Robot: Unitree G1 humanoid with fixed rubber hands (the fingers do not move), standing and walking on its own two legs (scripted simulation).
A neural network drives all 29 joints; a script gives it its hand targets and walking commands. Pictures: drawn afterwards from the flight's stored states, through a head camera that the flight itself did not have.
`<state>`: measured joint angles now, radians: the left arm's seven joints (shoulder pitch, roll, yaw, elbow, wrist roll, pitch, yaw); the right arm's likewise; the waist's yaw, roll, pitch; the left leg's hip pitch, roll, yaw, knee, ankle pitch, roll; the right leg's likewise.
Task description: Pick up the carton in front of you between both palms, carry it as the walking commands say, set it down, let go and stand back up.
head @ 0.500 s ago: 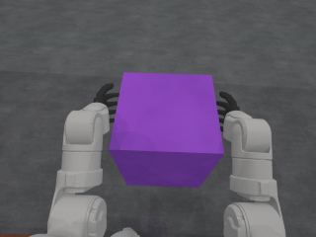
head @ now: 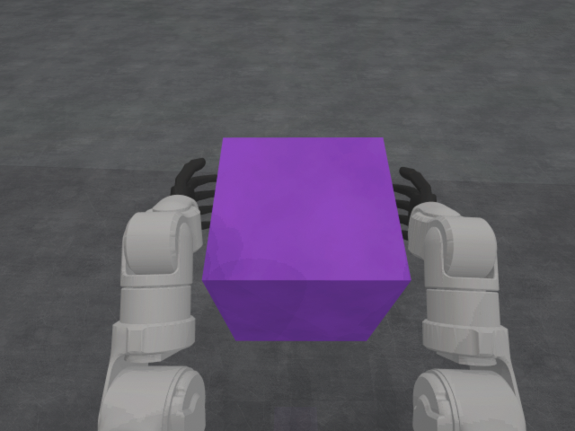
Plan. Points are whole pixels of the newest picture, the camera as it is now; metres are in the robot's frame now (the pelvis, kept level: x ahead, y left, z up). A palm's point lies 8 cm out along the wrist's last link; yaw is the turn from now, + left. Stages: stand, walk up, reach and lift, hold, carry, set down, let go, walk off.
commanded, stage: carry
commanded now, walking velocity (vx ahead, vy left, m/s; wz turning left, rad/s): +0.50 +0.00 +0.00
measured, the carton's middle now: (301, 249) +0.37 -0.01 +0.06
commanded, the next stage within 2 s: none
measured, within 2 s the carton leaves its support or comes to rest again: neither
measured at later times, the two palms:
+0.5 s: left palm (228, 105) +0.69 +0.13 +0.09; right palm (381, 114) +0.66 -0.17 +0.09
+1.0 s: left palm (259, 62) +0.89 +0.08 +0.08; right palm (384, 64) +0.89 -0.21 +0.08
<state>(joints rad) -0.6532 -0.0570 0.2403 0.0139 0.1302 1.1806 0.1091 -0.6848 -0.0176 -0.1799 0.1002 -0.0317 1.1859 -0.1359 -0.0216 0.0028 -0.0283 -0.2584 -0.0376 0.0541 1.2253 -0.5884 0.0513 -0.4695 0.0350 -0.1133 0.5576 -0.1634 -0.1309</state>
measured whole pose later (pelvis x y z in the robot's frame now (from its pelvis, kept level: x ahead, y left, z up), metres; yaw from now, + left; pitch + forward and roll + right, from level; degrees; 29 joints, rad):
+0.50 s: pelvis +0.32 +0.00 +0.00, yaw -2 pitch +5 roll +1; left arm -0.55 -0.04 0.22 -0.06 0.04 1.09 0.11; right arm -0.55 0.06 -0.17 -0.06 -0.07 1.12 -0.14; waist -0.04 -0.01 0.05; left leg -0.49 -0.05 0.18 0.52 -0.13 0.13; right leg -0.37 0.05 -0.03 1.22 -0.48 -0.02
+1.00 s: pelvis +0.64 -0.07 +0.02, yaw +1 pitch +4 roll -1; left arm -0.14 -0.13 0.09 -0.21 0.12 1.18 0.07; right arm -0.12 0.13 -0.12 -0.23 -0.14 1.21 -0.08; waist 0.03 0.02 -0.14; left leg -0.42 0.06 0.07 1.07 -0.41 0.01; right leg -0.32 -0.02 -0.22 0.44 -0.20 -0.06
